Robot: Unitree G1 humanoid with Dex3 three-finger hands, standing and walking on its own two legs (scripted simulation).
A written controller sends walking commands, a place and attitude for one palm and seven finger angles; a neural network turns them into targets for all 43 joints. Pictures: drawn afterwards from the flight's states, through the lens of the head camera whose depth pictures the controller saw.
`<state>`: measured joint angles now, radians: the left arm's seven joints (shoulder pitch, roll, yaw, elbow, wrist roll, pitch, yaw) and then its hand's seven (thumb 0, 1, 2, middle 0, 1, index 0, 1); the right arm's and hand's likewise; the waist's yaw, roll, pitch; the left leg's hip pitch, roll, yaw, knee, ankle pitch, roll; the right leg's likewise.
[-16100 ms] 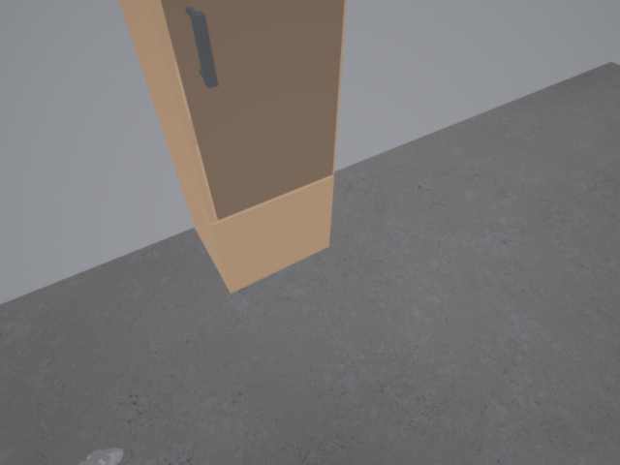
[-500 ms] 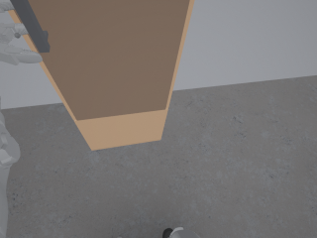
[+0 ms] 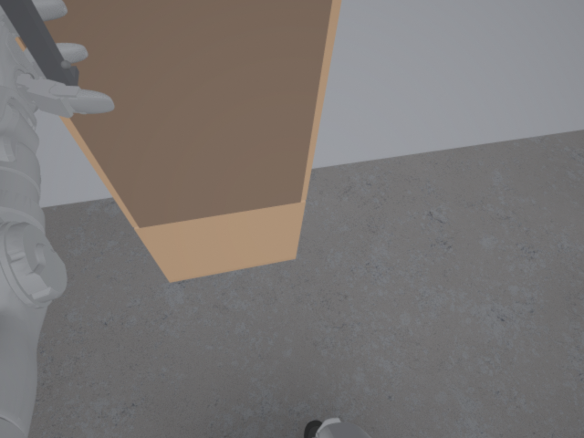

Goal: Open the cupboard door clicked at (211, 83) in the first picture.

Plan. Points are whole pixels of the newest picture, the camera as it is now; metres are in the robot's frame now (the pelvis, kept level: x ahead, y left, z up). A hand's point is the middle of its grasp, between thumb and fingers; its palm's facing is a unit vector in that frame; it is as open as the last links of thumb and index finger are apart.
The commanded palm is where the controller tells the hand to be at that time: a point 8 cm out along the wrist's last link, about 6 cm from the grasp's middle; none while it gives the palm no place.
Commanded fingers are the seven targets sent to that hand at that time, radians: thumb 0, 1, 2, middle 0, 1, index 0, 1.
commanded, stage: slide the fingers in behind the handle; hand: left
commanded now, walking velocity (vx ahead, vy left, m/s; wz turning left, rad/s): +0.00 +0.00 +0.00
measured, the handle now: (48, 43) +0.59 +0.23 +0.18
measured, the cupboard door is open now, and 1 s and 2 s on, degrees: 0 0 32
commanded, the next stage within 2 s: close the thumb around the handle in 0.28 s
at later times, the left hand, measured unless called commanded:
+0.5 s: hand (66, 67) +0.54 +0.20 +0.18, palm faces +0.10 -0.99 -0.02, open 13.8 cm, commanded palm +0.52 +0.24 +0.17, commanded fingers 0.00 -0.11 0.47 -0.33 -1.24 -0.33 -1.24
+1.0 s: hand (65, 68) +0.54 +0.21 +0.18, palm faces +0.09 -1.00 -0.01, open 5.8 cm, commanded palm +0.52 +0.25 +0.17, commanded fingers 0.00 0.90 0.90 -0.40 -1.35 -0.40 -1.35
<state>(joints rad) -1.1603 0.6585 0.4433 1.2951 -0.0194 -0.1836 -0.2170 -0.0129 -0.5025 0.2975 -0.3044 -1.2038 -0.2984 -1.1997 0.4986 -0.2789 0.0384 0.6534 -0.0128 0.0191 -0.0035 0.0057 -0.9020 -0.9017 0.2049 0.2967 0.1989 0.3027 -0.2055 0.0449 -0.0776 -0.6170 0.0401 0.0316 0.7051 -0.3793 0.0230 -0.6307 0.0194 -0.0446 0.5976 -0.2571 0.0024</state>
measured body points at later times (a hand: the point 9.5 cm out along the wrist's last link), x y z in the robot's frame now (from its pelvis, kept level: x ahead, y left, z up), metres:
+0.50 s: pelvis +0.00 -0.01 +0.00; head +0.10 +0.00 +0.44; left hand +0.53 +0.26 +0.18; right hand -0.04 -0.28 -0.11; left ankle -0.03 +0.10 -0.72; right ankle +0.01 -0.13 -0.72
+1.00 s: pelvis +0.00 +0.00 +0.00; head +0.10 +0.00 +0.44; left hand +0.53 +0.26 +0.18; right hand -0.04 -0.27 -0.11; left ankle -0.03 +0.10 -0.72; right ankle +0.01 -0.13 -0.72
